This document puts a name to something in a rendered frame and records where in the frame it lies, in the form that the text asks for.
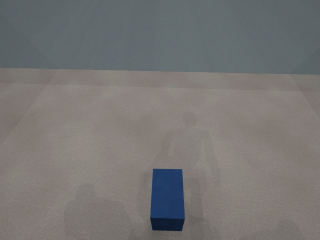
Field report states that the carton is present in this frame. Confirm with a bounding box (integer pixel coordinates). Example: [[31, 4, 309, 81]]
[[150, 168, 185, 231]]

